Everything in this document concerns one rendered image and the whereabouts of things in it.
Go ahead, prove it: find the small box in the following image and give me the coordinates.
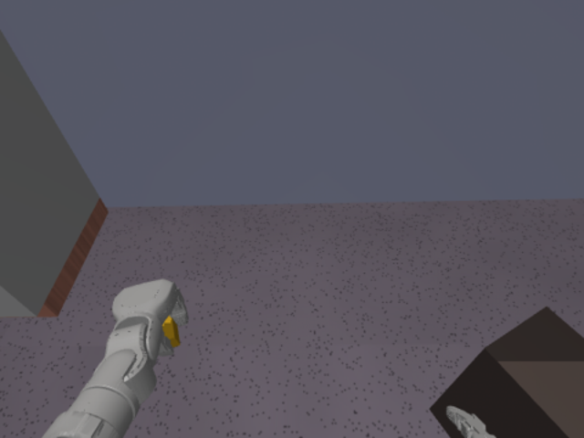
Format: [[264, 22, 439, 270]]
[[162, 315, 180, 348]]

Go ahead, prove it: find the left robot arm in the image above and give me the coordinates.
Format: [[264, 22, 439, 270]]
[[42, 311, 162, 438]]

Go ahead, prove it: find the right robot hand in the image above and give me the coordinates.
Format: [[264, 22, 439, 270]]
[[446, 406, 496, 438]]

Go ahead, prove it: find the left robot hand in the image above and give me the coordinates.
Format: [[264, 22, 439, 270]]
[[112, 279, 189, 356]]

